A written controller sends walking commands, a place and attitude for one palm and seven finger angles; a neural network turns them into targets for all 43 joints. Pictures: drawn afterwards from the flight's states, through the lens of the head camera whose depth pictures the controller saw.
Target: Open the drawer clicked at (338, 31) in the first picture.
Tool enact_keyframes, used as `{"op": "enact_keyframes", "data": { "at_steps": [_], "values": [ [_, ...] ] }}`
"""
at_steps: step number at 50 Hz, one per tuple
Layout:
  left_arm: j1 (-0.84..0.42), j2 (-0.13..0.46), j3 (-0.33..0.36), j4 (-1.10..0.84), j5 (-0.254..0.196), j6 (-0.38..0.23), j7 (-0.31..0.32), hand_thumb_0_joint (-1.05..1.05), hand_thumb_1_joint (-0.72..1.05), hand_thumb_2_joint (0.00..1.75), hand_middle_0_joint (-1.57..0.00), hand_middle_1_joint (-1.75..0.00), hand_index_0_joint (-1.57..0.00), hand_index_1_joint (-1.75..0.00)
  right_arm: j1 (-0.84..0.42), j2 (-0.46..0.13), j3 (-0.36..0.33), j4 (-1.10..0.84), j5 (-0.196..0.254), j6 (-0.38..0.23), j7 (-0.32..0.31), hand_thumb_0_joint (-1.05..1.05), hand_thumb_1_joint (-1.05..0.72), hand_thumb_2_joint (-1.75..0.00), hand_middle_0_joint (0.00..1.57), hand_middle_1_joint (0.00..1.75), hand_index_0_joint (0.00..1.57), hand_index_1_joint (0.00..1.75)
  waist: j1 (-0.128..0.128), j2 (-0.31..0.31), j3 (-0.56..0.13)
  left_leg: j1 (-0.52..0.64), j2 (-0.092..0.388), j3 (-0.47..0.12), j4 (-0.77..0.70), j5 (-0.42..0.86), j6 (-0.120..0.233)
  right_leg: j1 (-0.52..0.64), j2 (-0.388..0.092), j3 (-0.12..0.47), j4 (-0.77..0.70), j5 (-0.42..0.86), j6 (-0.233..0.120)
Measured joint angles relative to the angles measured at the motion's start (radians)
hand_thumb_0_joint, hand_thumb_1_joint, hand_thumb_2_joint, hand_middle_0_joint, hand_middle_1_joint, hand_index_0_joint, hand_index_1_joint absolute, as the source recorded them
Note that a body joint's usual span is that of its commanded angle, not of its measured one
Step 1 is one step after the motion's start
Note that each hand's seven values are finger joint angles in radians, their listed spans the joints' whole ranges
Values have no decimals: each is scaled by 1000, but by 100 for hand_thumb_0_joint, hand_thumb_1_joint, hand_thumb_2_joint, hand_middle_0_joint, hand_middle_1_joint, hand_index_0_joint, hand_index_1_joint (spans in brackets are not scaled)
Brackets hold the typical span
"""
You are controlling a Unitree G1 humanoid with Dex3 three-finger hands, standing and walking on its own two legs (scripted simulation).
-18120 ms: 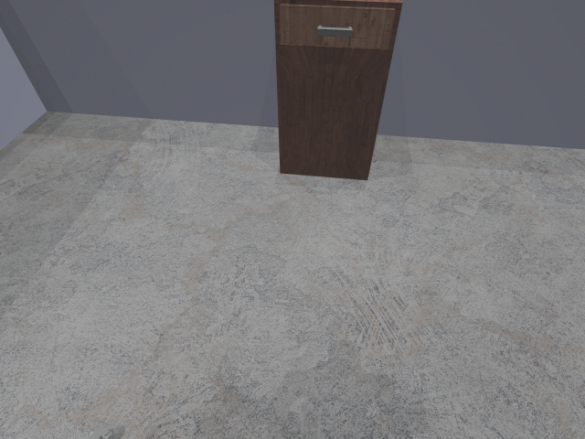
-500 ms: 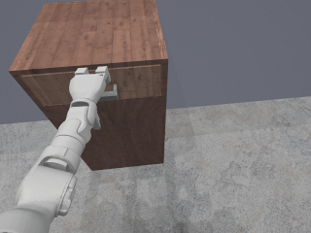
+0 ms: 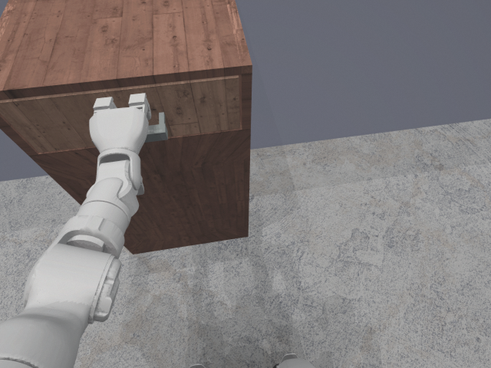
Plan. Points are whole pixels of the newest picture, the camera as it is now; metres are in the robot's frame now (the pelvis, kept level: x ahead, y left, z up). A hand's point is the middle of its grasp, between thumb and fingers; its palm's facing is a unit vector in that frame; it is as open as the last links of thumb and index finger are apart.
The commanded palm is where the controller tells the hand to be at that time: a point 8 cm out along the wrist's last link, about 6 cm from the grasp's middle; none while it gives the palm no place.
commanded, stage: lower the fingers behind the handle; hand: left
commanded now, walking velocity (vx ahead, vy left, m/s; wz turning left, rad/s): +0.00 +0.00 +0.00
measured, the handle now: (131, 128) +0.56 +0.19 +0.02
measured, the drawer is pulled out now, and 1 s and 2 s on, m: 0.00 0.00 0.00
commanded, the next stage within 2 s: close the thumb around the handle in 1.04 s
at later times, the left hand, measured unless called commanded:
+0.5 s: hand (129, 157) +0.49 +0.18 +0.01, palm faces +0.00 +0.00 -1.00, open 14.3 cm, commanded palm +0.46 +0.18 +0.06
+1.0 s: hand (136, 161) +0.49 +0.18 +0.00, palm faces -0.04 -0.03 -1.00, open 14.1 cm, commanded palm +0.46 +0.17 +0.05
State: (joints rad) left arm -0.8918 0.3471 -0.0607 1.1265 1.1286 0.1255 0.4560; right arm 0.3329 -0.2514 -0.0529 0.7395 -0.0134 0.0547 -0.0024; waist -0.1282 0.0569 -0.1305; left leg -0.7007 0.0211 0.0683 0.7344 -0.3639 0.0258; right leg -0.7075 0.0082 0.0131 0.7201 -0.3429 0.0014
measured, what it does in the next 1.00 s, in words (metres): stands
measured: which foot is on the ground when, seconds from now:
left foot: down 0.00-1.00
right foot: down 0.00-1.00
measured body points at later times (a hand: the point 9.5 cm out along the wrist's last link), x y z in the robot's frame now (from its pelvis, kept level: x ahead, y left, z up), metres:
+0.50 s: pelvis +0.01 +0.00 -0.01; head +0.10 +0.01 +0.43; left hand +0.48 +0.18 +0.07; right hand +0.04 -0.27 -0.14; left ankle -0.02 +0.10 -0.71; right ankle -0.01 -0.12 -0.71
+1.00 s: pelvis +0.01 +0.00 -0.01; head +0.11 +0.00 +0.43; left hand +0.49 +0.17 +0.05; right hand +0.01 -0.26 -0.14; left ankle -0.02 +0.10 -0.71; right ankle -0.01 -0.12 -0.71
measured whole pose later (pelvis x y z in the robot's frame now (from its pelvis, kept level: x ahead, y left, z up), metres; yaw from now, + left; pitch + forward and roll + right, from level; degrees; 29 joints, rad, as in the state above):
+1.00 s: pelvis +0.01 +0.00 -0.01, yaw +0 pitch +21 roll -1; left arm -0.81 0.34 -0.08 1.07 1.10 0.09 0.40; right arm 0.37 -0.23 -0.07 0.75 -0.02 0.07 0.01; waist -0.12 0.07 -0.17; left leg -0.77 0.03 0.06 0.82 -0.42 0.03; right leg -0.76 0.02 0.00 0.78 -0.39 0.01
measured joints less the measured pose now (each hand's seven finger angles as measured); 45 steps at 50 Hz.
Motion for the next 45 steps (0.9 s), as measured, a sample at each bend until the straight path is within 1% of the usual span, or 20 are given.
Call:
{"op": "enact_keyframes", "data": {
  "at_steps": [2,3,5,6,8,11,14,18,21,24,27,30,33,38,45],
  "values": [
    [0,9,-3,16,-22,49,-21,0,-48,30,-32,-120,-32,-120,2,6,-2,3,4,10,3,1,-91,-90,20,30,20,29,3,5,1,1,2,2,-7,2,0,1,2,2,-9,5,1],
    [3,13,-10,15,-37,61,-38,0,-48,30,-32,-119,-32,-120,5,9,-3,5,7,15,3,1,-91,-90,20,30,20,29,5,6,1,6,2,2,-12,4,0,7,3,2,-16,7,2],
    [9,14,-39,-2,-63,66,-80,0,-48,30,-29,-118,-32,-120,13,15,-4,10,10,21,-2,1,-91,-90,20,30,20,29,9,7,-1,21,2,-2,-24,6,1,26,3,-1,-32,10,2],
    [10,13,-51,-9,-75,59,-105,0,-48,30,-28,-118,-32,-120,17,18,-4,12,12,22,-6,1,-91,-90,20,30,20,29,10,6,-3,30,2,-5,-29,7,0,36,3,-5,-39,10,2],
    [15,10,-62,-19,-87,23,-148,0,-48,30,-28,-117,-32,-120,25,20,-2,14,12,22,-14,1,-91,-90,20,30,20,29,12,2,-11,43,1,-10,-34,5,0,53,2,-10,-48,8,2],
    [33,18,-55,-26,-75,-28,-171,0,-48,30,-27,-117,-29,-118,29,17,2,7,12,20,-21,1,-91,-90,20,30,20,29,8,-6,-22,51,2,-13,-27,-5,-1,64,3,-13,-45,0,1],
    [51,26,-61,-44,-56,-75,-153,0,-49,30,-28,-118,-27,-117,31,10,-2,-7,11,11,-20,1,-91,-90,20,30,20,29,13,-10,-27,38,2,-17,-6,-17,0,53,2,-16,-27,-11,1],
    [60,17,-69,-75,-39,-99,-102,0,-49,30,-27,-118,-24,-117,26,1,-18,-14,7,0,-6,1,-91,-90,20,30,20,29,30,-13,-29,1,-1,-22,28,-29,1,20,-1,-21,4,-24,2],
    [57,-4,-76,-82,-36,-81,-64,0,-49,30,-26,-118,-23,-117,16,-1,-26,-10,3,0,8,1,-91,-90,20,30,20,29,39,-11,-34,-27,-2,-26,49,-36,3,-5,-3,-25,23,-32,4],
    [38,-21,-85,-53,-28,-44,-41,0,-49,30,-25,-118,-23,-118,-2,1,-22,-4,3,7,16,1,-91,-90,20,30,20,29,37,-11,-36,-46,-3,-28,65,-41,4,-23,-4,-27,38,-37,5],
    [18,-29,-87,-22,-26,-6,-41,0,-49,30,-25,-118,-24,-118,-16,9,-15,-6,3,12,19,1,-91,-90,20,30,20,29,25,-10,-34,-59,-3,-28,73,-42,4,-36,-4,-27,46,-38,4],
    [10,-29,-75,-3,-35,9,-55,0,-49,30,-25,-118,-26,-118,-21,17,-7,-14,1,17,15,1,-91,-90,20,30,20,29,12,-7,-30,-66,-1,-25,76,-43,5,-45,-2,-23,49,-37,5],
    [16,-20,-52,2,-39,-4,-70,0,-49,30,-25,-118,-27,-119,-14,22,-1,-21,-1,18,8,1,-91,-90,20,30,20,29,2,-4,-30,-72,2,-19,81,-46,5,-54,1,-18,55,-38,5],
    [41,-2,-32,-26,-29,-44,-71,0,-49,30,-26,-119,-28,-119,16,25,-1,-19,-5,13,1,1,-91,-90,20,30,20,29,4,2,-36,-81,5,-15,93,-53,5,-66,4,-13,68,-43,5],
    [67,0,-28,-52,-30,-45,-55,0,-49,30,-26,-119,-27,-117,38,22,-14,1,-7,11,11,1,-91,-90,20,30,20,29,6,8,-39,-83,10,-13,99,-59,4,-68,8,-11,70,-46,5]
  ]
}}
